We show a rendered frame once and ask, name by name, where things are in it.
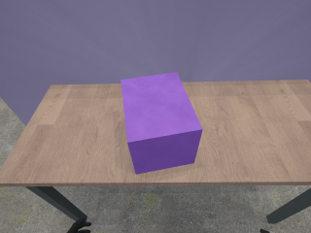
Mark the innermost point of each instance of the carton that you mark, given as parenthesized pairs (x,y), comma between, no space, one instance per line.
(162,128)

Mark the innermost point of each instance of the robot left hand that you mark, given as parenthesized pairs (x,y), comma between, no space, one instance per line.
(80,223)

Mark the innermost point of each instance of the table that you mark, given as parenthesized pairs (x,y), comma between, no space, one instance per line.
(254,133)

